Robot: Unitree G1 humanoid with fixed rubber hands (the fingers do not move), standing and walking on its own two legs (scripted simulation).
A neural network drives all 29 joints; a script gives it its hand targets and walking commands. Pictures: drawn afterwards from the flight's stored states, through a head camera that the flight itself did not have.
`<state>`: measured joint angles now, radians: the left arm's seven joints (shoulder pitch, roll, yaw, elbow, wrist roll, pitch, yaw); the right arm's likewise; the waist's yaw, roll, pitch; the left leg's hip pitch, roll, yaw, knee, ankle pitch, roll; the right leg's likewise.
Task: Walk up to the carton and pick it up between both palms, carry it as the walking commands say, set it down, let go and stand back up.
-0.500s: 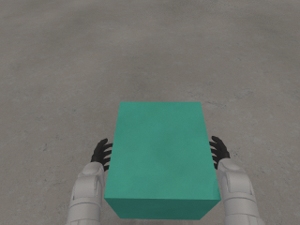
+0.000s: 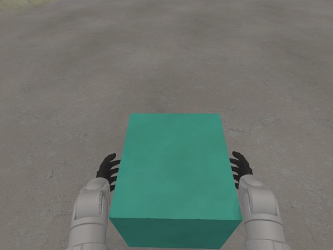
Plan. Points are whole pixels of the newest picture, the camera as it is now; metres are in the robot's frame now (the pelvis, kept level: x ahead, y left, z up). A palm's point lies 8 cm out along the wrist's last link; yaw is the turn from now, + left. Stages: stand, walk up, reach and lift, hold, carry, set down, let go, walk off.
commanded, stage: reach and lift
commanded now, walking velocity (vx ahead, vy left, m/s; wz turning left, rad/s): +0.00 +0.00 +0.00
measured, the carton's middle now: (174, 180) +0.33 -0.02 -0.01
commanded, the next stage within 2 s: hold in 0.96 s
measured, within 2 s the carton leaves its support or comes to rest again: neither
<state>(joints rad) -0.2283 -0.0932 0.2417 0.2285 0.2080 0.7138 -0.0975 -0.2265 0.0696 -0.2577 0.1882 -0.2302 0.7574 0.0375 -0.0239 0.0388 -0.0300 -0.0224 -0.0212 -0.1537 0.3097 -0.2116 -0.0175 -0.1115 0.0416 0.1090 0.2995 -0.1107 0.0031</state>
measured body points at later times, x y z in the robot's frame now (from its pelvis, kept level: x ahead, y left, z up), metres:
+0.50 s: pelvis +0.01 +0.00 +0.00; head -0.02 -0.02 +0.45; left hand +0.29 +0.17 +0.04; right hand +0.30 -0.18 +0.03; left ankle -0.02 +0.14 -0.75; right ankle +0.04 -0.12 -0.75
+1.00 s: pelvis +0.00 +0.00 +0.00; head -0.03 -0.02 +0.45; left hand +0.28 +0.17 +0.04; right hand +0.29 -0.18 +0.03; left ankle -0.02 +0.14 -0.75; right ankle +0.04 -0.12 -0.75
